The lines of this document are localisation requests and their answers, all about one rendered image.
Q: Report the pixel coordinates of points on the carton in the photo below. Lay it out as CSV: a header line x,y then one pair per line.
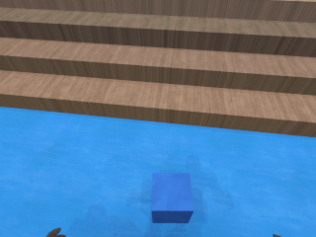
x,y
172,198

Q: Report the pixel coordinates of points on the robot left hand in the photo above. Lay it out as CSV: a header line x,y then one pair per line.
x,y
54,233

